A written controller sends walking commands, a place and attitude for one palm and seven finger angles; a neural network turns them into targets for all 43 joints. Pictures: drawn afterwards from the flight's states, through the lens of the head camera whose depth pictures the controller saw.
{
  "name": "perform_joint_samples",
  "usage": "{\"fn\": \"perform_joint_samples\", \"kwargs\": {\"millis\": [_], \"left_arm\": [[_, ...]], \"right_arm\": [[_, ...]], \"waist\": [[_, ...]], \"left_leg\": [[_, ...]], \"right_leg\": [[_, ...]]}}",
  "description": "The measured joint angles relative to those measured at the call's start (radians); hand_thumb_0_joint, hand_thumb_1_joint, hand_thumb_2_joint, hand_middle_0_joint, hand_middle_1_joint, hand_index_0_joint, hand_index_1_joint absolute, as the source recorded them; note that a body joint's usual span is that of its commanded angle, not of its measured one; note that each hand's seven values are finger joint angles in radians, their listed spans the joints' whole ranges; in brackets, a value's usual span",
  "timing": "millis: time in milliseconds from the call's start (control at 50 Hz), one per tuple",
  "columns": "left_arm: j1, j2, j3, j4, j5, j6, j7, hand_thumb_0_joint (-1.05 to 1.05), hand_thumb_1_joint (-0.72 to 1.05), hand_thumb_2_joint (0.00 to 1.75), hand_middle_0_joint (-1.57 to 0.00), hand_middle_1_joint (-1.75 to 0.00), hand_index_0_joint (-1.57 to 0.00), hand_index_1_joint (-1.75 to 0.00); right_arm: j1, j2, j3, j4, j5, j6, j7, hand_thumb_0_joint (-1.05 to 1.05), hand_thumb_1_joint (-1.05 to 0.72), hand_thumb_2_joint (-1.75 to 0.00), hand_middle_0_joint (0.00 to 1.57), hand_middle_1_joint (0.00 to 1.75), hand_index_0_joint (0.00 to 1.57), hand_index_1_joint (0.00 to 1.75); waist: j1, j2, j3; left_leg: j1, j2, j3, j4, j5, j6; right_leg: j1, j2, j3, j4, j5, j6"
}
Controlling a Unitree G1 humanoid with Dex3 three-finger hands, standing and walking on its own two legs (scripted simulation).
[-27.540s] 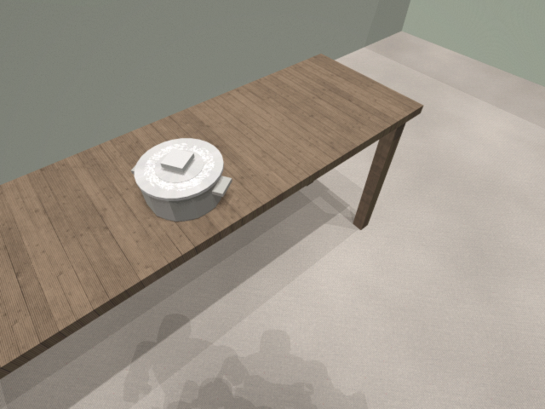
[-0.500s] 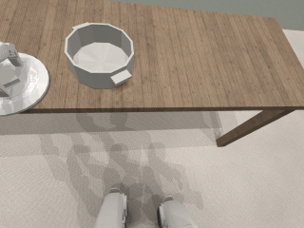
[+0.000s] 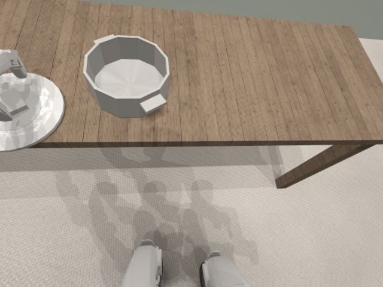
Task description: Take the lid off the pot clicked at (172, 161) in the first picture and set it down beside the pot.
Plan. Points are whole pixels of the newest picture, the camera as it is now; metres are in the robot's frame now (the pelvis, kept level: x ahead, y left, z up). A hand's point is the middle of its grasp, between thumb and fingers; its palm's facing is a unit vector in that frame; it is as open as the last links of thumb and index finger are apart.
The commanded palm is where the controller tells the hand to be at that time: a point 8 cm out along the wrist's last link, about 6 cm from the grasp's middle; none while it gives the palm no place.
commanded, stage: raise the empty hand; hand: left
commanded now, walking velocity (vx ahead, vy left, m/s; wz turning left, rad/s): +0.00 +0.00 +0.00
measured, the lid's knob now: (8, 103) +0.49 +0.37 -0.02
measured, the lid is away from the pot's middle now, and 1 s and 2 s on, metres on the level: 0.25 0.25 0.25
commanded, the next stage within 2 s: draw the hand back to the body in 1.06 s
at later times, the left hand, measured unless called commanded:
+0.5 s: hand out of the picture +0.46 +0.36 +0.09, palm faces -0.43 -0.13 -0.89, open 11.0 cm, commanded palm +0.52 +0.35 +0.15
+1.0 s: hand out of the picture +0.47 +0.36 +0.14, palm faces -0.39 -0.13 -0.91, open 11.0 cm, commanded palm +0.51 +0.35 +0.20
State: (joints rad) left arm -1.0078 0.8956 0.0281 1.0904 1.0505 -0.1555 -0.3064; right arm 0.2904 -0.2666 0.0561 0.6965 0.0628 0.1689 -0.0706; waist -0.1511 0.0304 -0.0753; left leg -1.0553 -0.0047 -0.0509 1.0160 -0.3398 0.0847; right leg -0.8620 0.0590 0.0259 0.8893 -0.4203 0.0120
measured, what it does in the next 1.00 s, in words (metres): stands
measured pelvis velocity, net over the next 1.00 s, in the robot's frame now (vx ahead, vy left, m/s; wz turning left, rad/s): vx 0.02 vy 0.00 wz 0.01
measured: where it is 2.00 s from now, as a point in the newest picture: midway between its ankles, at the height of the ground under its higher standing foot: outside the picture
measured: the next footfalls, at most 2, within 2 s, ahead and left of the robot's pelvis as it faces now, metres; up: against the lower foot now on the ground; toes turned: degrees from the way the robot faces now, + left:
none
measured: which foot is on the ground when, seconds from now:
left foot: down 0.00-1.00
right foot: down 0.00-1.00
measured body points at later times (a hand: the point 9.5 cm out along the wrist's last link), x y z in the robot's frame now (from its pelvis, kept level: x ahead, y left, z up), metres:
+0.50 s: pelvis +0.01 +0.00 +0.02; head +0.12 +0.04 +0.45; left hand +0.48 +0.37 +0.14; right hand +0.04 -0.28 -0.09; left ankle +0.07 +0.06 -0.67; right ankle +0.01 -0.19 -0.67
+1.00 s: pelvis +0.02 +0.00 +0.03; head +0.11 +0.03 +0.47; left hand +0.49 +0.37 +0.19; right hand +0.05 -0.28 -0.08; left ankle +0.07 +0.06 -0.67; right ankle +0.01 -0.19 -0.67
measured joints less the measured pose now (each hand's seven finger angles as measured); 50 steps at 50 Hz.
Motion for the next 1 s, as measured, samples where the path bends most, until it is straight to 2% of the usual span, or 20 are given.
{"fn": "perform_joint_samples", "kwargs": {"millis": [500, 680, 1000], "left_arm": [[0.005, 0.019, -0.013, -0.004, -0.042, -0.028, -0.057, 0.00, 0.06, 0.51, -0.32, -0.94, -0.32, -0.94], [-0.019, 0.008, -0.038, 0.006, -0.051, -0.010, -0.067, 0.00, 0.06, 0.51, -0.32, -0.94, -0.32, -0.94], [-0.031, 0.011, -0.033, -0.008, -0.056, 0.009, -0.096, 0.00, 0.06, 0.51, -0.32, -0.94, -0.32, -0.94]], "right_arm": [[0.017, -0.021, -0.005, 0.004, 0.024, -0.008, -0.010, 0.00, -0.91, -0.90, 0.21, 0.30, 0.20, 0.30], [0.018, -0.022, -0.010, 0.010, 0.028, -0.009, -0.006, 0.00, -0.91, -0.90, 0.21, 0.30, 0.20, 0.30], [0.024, -0.023, -0.016, 0.006, 0.032, -0.006, -0.001, 0.00, -0.91, -0.90, 0.21, 0.30, 0.20, 0.30]], "waist": [[0.021, -0.007, 0.005], [0.028, -0.005, 0.005], [0.036, 0.001, 0.005]], "left_leg": [[0.141, -0.006, 0.015, -0.088, 0.014, -0.001], [0.185, -0.010, 0.018, -0.122, 0.021, 0.001], [0.262, -0.014, 0.031, -0.180, 0.033, 0.002]], "right_leg": [[0.134, -0.012, 0.016, -0.085, 0.020, 0.005], [0.178, -0.018, 0.020, -0.120, 0.028, 0.004], [0.249, -0.027, 0.033, -0.177, 0.046, 0.006]]}}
